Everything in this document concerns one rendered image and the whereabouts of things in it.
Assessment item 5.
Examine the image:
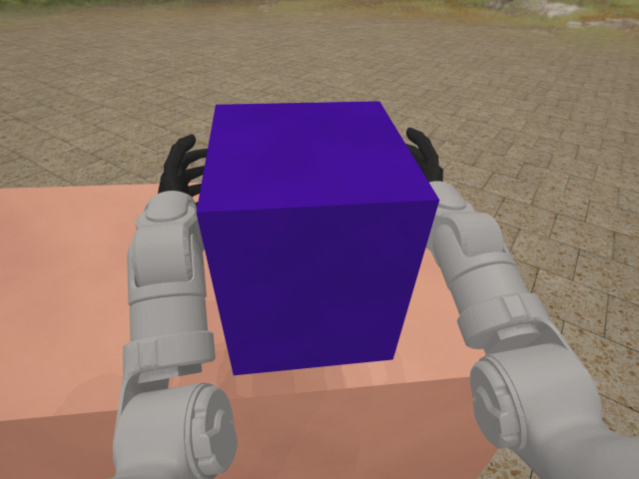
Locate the robot left hand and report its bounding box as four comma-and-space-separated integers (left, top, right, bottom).
158, 135, 208, 206

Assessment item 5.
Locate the robot right upper arm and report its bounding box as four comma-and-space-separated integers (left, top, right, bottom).
470, 343, 639, 479

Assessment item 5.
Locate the right robot forearm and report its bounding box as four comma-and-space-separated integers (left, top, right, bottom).
426, 181, 602, 417

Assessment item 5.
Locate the carton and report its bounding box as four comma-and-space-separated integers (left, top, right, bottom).
197, 101, 439, 375

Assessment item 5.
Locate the left robot forearm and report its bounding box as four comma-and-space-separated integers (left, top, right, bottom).
113, 191, 216, 469

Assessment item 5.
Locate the robot right hand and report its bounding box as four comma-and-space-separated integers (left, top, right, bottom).
406, 128, 443, 182

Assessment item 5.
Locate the pedestal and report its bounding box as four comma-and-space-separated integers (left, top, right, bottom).
0, 183, 519, 479

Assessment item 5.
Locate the robot left upper arm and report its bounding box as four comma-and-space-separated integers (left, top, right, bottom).
108, 382, 238, 479

